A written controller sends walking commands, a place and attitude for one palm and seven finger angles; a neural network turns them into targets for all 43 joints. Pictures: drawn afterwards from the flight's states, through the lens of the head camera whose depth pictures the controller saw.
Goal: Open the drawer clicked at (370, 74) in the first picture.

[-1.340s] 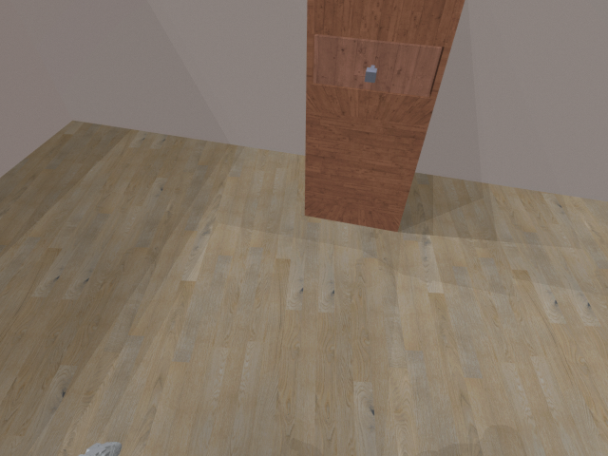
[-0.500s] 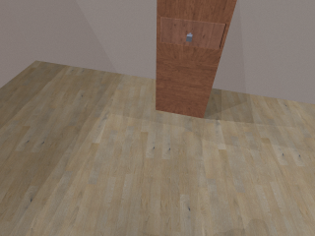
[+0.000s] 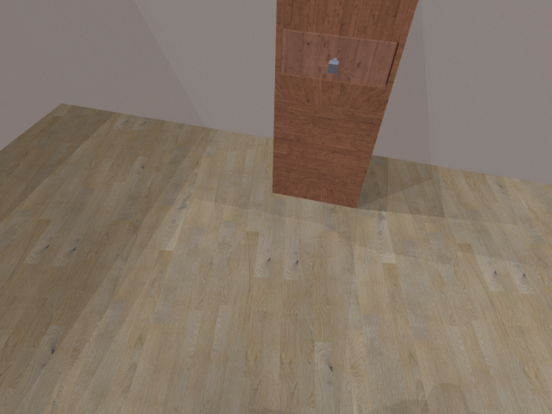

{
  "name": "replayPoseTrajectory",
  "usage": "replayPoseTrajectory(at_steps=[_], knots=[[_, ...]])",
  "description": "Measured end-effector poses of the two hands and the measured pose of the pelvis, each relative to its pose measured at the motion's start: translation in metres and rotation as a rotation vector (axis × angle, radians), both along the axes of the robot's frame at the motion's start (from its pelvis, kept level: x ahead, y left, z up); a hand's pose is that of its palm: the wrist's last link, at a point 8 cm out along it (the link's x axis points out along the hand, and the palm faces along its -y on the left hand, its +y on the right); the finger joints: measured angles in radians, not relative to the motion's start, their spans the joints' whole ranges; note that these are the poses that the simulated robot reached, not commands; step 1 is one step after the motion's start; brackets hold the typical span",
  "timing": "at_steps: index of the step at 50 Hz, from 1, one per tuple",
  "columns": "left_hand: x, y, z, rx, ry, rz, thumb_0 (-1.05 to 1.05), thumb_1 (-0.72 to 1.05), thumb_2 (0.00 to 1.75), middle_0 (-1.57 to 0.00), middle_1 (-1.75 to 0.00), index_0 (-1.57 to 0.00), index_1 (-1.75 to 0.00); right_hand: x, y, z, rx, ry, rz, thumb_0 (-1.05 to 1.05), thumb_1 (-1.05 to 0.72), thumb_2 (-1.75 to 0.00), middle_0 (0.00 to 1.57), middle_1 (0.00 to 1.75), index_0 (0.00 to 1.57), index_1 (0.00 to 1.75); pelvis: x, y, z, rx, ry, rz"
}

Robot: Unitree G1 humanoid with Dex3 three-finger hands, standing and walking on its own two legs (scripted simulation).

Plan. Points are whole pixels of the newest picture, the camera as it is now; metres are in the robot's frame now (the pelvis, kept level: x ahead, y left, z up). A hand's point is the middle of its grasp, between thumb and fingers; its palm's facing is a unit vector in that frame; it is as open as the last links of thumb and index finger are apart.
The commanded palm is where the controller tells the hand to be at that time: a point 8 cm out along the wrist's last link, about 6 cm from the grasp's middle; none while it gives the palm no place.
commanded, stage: look at it before walking up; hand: left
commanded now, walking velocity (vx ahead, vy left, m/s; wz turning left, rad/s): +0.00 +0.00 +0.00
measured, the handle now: (333, 64) +1.21 -0.13 -0.04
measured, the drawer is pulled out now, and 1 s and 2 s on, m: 0.00 0.00 0.00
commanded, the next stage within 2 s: walk to a spot facing it in 0.10 s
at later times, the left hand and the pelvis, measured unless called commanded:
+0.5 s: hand out of the picture +0.06 +0.19 -0.18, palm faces -0.09 -0.97 -0.24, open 7.4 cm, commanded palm none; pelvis +0.04 -0.02 -0.02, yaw -8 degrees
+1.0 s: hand (180, 381) +0.21 +0.19 -0.20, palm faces -0.23 -0.95 -0.19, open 7.4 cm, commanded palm none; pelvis +0.21 -0.01 -0.03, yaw -22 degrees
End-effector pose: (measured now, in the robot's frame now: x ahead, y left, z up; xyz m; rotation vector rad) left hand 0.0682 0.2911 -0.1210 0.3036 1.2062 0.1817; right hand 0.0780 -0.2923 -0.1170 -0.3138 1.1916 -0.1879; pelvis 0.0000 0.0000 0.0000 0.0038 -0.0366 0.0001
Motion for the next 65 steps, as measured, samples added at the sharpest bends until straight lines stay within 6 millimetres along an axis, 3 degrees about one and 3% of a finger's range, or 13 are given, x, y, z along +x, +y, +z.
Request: replayPoseTrajectory(at_steps=[16,22,29,33,37,40,44,48,51,54,57,61,65], knots=[[-0.005,-0.004,-0.004,-0.004,0.033,0.013,0.01,0.91,0.9,-0.2,-0.3,-0.2,-0.3,0.001,0.007,-0.006,0.017,0.003,-0.013,0.01,-0.91,-0.9,0.2,0.3,0.2,0.3,0.008,-0.001,-0.002,0.001,0.003,-0.027],[-0.012,-0.033,-0.018,-0.06,0.117,-0.012,0.01,0.91,0.9,-0.2,-0.3,-0.2,-0.3,-0.019,0.016,-0.024,0.082,0.01,-0.104,0.01,-0.91,-0.9,0.2,0.3,0.2,0.3,0.024,-0.009,-0.01,0.014,0.011,-0.104],[0.0,-0.08,-0.03,-0.1,0.116,-0.015,0.01,0.91,0.9,-0.2,-0.3,-0.2,-0.3,-0.046,0.007,-0.05,0.131,0.127,-0.194,0.01,-0.91,-0.9,0.2,0.3,0.2,0.3,0.05,-0.033,-0.023,-0.008,0.006,-0.15],[-0.003,-0.098,-0.021,-0.123,0.175,-0.015,0.0,0.91,0.9,-0.2,-0.3,-0.2,-0.3,-0.021,0.004,-0.037,0.141,0.1,-0.218,0.01,-0.91,-0.9,0.2,0.3,0.2,0.3,0.069,-0.037,-0.011,0.002,0.017,-0.187],[0.004,-0.105,-0.014,-0.139,0.253,-0.044,0.0,0.91,0.9,-0.2,-0.3,-0.2,-0.3,0.025,0.004,-0.024,0.15,-0.004,-0.251,0.01,-0.91,-0.9,0.2,0.3,0.2,0.3,0.091,-0.037,-0.002,0.013,0.035,-0.232],[0.022,-0.101,-0.013,-0.137,0.283,-0.062,0.01,0.9,0.9,-0.2,-0.3,-0.2,-0.3,0.063,0.006,-0.017,0.152,-0.072,-0.261,0.01,-0.91,-0.9,0.2,0.3,0.2,0.3,0.112,-0.034,-0.001,0.014,0.045,-0.265],[0.061,-0.087,-0.018,-0.125,0.288,-0.077,0.01,0.9,0.9,-0.2,-0.3,-0.2,-0.3,0.119,0.012,-0.011,0.144,-0.139,-0.253,0.01,-0.91,-0.9,0.2,0.3,0.2,0.3,0.145,-0.025,-0.004,0.008,0.052,-0.302],[0.118,-0.064,-0.035,-0.112,0.282,-0.106,0.01,0.9,0.9,-0.2,-0.3,-0.2,-0.3,0.174,0.02,-0.012,0.107,-0.219,-0.255,0.01,-0.91,-0.9,0.2,0.3,0.2,0.3,0.189,-0.012,-0.018,-0.006,0.054,-0.357],[0.175,-0.051,-0.047,-0.098,0.267,-0.169,0.01,0.91,0.9,-0.2,-0.3,-0.2,-0.3,0.187,0.024,-0.012,0.075,-0.258,-0.298,0.01,-0.91,-0.9,0.2,0.3,0.2,0.3,0.212,-0.006,-0.025,-0.003,0.036,-0.41],[0.248,-0.053,-0.042,-0.091,0.196,-0.257,0.01,0.91,0.9,-0.2,-0.3,-0.2,-0.3,0.174,0.033,-0.008,0.073,-0.219,-0.379,0.0,-0.91,-0.9,0.2,0.3,0.2,0.3,0.233,-0.007,-0.017,0.0,0.027,-0.455],[0.323,-0.07,-0.03,-0.097,0.094,-0.341,0.01,0.91,0.9,-0.19,-0.3,-0.19,-0.3,0.149,0.044,-0.01,0.085,-0.132,-0.474,0.0,-0.91,-0.9,0.2,0.3,0.2,0.3,0.254,-0.01,-0.009,0.001,0.031,-0.497],[0.407,-0.11,-0.014,-0.11,-0.012,-0.458,0.01,0.91,0.9,-0.19,-0.3,-0.19,-0.3,0.108,0.05,-0.013,0.083,-0.011,-0.612,0.0,-0.93,-0.9,0.2,0.3,0.2,0.3,0.279,-0.016,-0.004,0.003,0.035,-0.551],[0.472,-0.165,-0.007,-0.128,-0.075,-0.582,0.01,0.92,0.9,-0.19,-0.3,-0.19,-0.3,0.073,0.06,-0.02,0.108,0.105,-0.727,0.0,-0.92,-0.9,0.2,0.3,0.2,0.3,0.299,-0.029,-0.007,0.006,0.03,-0.604]])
